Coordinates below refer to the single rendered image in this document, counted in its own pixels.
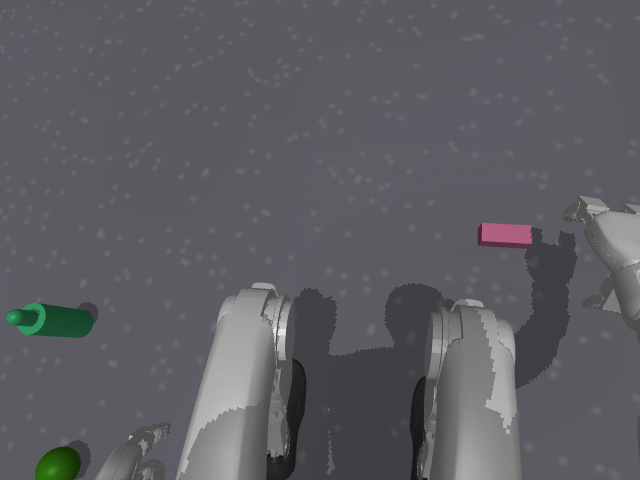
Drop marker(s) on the left robot hand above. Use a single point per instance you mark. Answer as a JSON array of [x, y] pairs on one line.
[[124, 462]]

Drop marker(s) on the right robot hand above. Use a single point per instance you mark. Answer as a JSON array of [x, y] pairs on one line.
[[615, 239]]

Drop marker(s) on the right robot foot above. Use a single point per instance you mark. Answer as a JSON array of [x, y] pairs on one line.
[[417, 428]]

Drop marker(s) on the right robot arm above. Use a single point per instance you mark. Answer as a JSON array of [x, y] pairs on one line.
[[626, 284]]

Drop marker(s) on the left robot foot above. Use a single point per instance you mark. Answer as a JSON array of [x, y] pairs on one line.
[[280, 468]]

